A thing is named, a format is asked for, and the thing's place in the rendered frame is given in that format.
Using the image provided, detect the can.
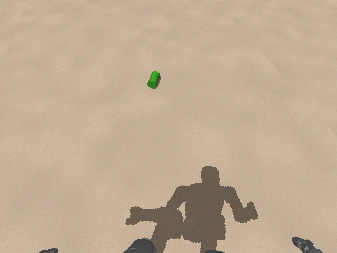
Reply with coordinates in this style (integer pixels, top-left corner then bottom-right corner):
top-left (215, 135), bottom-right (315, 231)
top-left (147, 71), bottom-right (160, 89)

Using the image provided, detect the right robot hand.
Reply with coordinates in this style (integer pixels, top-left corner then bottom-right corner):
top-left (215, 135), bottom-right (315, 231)
top-left (292, 237), bottom-right (323, 253)

